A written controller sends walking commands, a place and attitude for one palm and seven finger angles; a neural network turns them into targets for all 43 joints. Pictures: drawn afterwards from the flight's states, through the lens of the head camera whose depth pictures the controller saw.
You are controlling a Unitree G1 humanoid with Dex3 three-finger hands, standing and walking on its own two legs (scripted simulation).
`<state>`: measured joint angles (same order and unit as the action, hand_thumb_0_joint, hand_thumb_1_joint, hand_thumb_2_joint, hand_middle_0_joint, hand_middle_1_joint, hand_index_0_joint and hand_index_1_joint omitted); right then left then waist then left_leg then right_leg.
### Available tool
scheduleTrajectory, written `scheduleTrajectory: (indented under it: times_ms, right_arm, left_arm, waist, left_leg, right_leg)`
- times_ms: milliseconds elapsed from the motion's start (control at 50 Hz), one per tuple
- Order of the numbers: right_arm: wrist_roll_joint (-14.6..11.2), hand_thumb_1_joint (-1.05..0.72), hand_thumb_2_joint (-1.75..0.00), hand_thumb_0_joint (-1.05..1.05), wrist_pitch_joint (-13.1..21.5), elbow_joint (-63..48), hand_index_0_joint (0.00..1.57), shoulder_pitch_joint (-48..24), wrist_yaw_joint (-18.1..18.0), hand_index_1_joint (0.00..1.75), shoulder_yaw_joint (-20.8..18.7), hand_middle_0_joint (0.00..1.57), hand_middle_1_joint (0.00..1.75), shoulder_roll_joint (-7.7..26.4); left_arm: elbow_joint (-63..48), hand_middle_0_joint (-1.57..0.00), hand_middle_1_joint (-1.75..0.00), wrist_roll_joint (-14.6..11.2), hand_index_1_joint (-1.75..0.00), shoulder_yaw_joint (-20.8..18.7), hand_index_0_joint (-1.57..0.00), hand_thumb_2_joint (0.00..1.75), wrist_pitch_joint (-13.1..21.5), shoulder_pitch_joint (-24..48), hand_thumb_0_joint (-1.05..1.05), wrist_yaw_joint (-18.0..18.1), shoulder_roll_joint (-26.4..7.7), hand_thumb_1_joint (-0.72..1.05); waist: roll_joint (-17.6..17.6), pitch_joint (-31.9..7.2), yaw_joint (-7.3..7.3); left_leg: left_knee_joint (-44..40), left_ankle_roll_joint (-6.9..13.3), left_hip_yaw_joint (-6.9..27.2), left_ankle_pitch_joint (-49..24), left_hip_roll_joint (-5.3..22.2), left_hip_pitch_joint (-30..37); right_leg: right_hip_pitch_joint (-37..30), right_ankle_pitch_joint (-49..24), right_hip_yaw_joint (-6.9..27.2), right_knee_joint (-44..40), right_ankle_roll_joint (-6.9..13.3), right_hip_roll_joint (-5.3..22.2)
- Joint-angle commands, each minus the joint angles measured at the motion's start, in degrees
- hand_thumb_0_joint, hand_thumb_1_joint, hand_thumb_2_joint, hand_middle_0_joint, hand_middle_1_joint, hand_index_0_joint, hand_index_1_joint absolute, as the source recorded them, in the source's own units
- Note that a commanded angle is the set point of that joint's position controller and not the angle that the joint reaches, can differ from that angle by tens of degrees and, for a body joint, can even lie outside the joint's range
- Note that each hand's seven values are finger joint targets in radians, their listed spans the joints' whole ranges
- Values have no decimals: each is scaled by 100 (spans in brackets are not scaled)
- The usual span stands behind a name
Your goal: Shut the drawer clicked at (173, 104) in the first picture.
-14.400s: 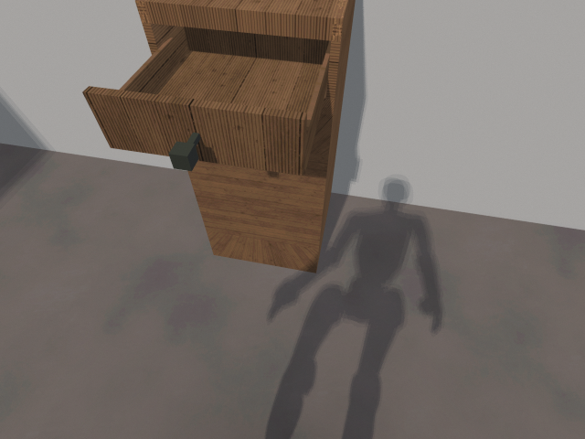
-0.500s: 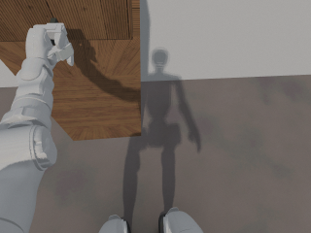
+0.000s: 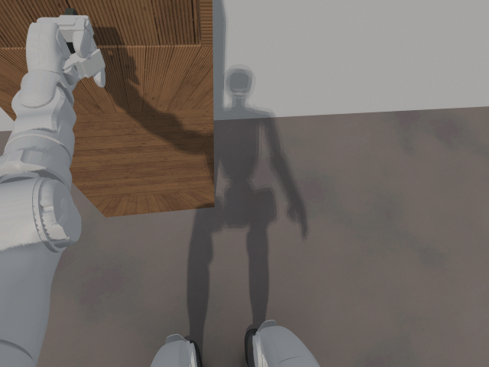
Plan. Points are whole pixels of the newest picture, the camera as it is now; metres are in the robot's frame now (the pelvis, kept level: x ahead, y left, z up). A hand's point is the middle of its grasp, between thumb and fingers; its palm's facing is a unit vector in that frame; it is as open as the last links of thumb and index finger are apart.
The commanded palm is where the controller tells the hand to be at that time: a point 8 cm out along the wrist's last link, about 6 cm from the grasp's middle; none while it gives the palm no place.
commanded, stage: push the drawer shut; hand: left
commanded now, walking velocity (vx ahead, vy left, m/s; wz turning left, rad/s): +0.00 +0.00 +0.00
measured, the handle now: (68, 28) +0.63 +0.18 +0.13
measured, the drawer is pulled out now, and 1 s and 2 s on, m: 0.00 0.00 0.00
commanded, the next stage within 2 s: pull the fist back off the drawer in 0.14 s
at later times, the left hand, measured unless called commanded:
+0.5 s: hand (99, 56) +0.56 +0.13 +0.13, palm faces -0.03 -1.00 -0.02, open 3.7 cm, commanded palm +0.57 +0.18 +0.13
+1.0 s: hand (99, 57) +0.56 +0.13 +0.13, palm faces -0.04 -1.00 -0.02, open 3.5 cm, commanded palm +0.54 +0.19 +0.13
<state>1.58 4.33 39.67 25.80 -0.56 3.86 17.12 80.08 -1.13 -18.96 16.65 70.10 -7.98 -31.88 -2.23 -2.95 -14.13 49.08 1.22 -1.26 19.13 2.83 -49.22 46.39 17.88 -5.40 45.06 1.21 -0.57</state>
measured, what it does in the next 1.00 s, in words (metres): stands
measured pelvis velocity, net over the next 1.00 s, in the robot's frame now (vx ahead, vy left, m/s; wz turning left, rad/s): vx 0.03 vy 0.00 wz -0.02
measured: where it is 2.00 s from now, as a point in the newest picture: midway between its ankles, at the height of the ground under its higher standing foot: outside the picture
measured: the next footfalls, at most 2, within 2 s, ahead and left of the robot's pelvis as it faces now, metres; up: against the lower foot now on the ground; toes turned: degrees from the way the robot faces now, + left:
none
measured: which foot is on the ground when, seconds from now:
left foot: down 0.00-1.00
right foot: down 0.00-1.00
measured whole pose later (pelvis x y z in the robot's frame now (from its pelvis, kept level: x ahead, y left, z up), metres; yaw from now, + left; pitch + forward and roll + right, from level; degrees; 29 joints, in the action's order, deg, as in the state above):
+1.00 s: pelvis +0.03 +0.00 +0.01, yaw -1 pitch +17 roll -2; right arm 0.8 0.3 37.1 26.1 0.7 2.1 16.3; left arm 70.3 -3.1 -20.7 16.9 59.2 -9.9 -26.6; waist -2.2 -4.3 -10.6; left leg 46.6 1.0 -3.1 21.5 3.2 -42.3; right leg 40.7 20.0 -3.3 43.5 1.2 -1.1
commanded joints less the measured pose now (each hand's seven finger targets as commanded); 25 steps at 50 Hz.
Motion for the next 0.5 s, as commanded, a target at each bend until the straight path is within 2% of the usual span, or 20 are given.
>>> scheduleTrajectory:
  times_ms: [0, 40, 80, 120, 160, 180, 220, 240, 280, 320, 400, 420, 440, 480]
  right_arm:
    - [-56, -90, -90, 0, 100, -61, 20, 1252, -130, 30, -342, 20, 30, 1121]
    - [-60, -90, -90, 0, 145, -38, 20, 1231, -133, 30, -358, 20, 30, 1114]
    - [-62, -90, -90, 0, 164, -17, 20, 1253, -150, 30, -348, 20, 30, 1138]
    - [-61, -90, -90, 0, 180, -4, 20, 1252, -146, 30, -349, 20, 30, 1140]
    - [-68, -90, -90, 0, 204, 0, 20, 1249, -147, 30, -351, 20, 30, 1154]
    - [-67, -90, -90, 0, 199, -1, 20, 1263, -153, 30, -343, 20, 30, 1153]
    - [-76, -90, -90, 0, 214, 9, 20, 1262, -150, 30, -341, 20, 30, 1145]
    - [-66, -90, -90, 0, 216, 2, 20, 1277, -152, 30, -354, 20, 30, 1175]
    - [-58, -90, -90, 0, 203, -18, 20, 1291, -154, 30, -344, 20, 30, 1162]
    - [-59, -90, -90, 0, 187, -30, 20, 1289, -141, 30, -343, 20, 30, 1141]
    - [-20, -90, -90, 0, 147, -50, 20, 1315, -93, 30, -375, 20, 30, 1121]
    - [-6, -90, -90, 0, 126, -55, 20, 1309, -88, 30, -388, 20, 30, 1123]
    - [6, -90, -90, 0, 118, -67, 20, 1322, -73, 30, -393, 20, 30, 1105]
    - [39, -90, -90, 0, 76, -94, 20, 1343, -33, 30, -411, 20, 30, 1094]
  left_arm:
    - [-1590, -140, -160, -145, -160, -135, -140, 90, 409, 3840, 0, 63, -1513, 90]
    - [-1663, -140, -160, -185, -160, -71, -140, 90, 418, 3884, 0, 62, -1370, 90]
    - [-1614, -140, -160, -210, -160, -154, -140, 90, 425, 3789, 0, 75, -1471, 90]
    - [-1603, -140, -160, -205, -160, -104, -140, 90, 427, 3799, 0, 70, -1409, 90]
    - [-1624, -140, -160, -233, -160, -148, -140, 90, 422, 3770, 0, 83, -1465, 90]
    - [-1542, -140, -160, -234, -160, -196, -140, 90, 425, 3694, 0, 81, -1505, 90]
    - [-1597, -140, -160, -237, -160, -42, -140, 90, 416, 3751, 0, 64, -1332, 90]
    - [-1545, -140, -160, -229, -160, -208, -140, 90, 416, 3681, 0, 84, -1512, 90]
    - [-1477, -140, -160, -221, -160, -242, -140, 90, 402, 3598, 0, 76, -1542, 90]
    - [-1465, -140, -160, -200, -160, -97, -140, 90, 386, 3610, 0, 58, -1367, 90]
    - [-1579, -140, -160, -164, -160, -113, -140, 90, 427, 3654, 0, 110, -1268, 90]
    - [-1566, -140, -160, -137, -160, -166, -140, 90, 434, 3633, 0, 120, -1329, 90]
    - [-1673, -140, -160, -126, -160, -111, -140, 90, 463, 3702, 0, 131, -1251, 90]
    - [-1588, -140, -160, -101, -160, -252, -140, 90, 484, 3564, 0, 161, -1270, 90]
  waist:
    - [-693, -2544, -456]
    - [-748, -2582, -474]
    - [-632, -2528, -480]
    - [-757, -2518, -466]
    - [-598, -2450, -473]
    - [-646, -2404, -452]
    - [-709, -2382, -484]
    - [-594, -2435, -437]
    - [-469, -2378, -435]
    - [-630, -2331, -440]
    - [-663, -2471, -419]
    - [-628, -2483, -393]
    - [-720, -2581, -395]
    - [-609, -2610, -336]
  left_leg:
    - [-689, 132, 426, -40, -93, 2010]
    - [-699, 127, 429, 1, -83, 2137]
    - [-705, 143, 435, -28, -74, 2090]
    - [-730, 120, 429, -38, -72, 2152]
    - [-747, 136, 399, 98, -77, 1992]
    - [-743, 141, 399, 65, -81, 1995]
    - [-795, 125, 410, 117, -74, 2043]
    - [-774, 132, 420, 157, -79, 2005]
    - [-759, 149, 396, 112, -95, 1883]
    - [-778, 125, 413, 82, -102, 1957]
    - [-708, 121, 453, -125, -116, 2189]
    - [-683, 113, 465, -115, -116, 2148]
    - [-668, 106, 479, -212, -127, 2231]
    - [-607, 112, 489, -360, -147, 2287]
  right_leg:
    - [-597, 63, 483, -848, -134, -193]
    - [-535, 103, 480, -883, -139, -193]
    - [-575, 69, 477, -888, -133, -206]
    - [-522, 73, 468, -898, -131, -201]
    - [-630, 149, 502, -936, -155, -196]
    - [-621, 115, 500, -936, -133, -203]
    - [-553, 158, 473, -933, -142, -194]
    - [-594, 200, 481, -935, -139, -192]
    - [-686, 140, 484, -927, -137, -196]
    - [-587, 132, 461, -910, -127, -188]
    - [-501, 1, 425, -855, -101, -203]
    - [-501, 13, 418, -829, -93, -203]
    - [-506, -53, 416, -799, -85, -204]
    - [-527, -153, 393, -768, -55, -227]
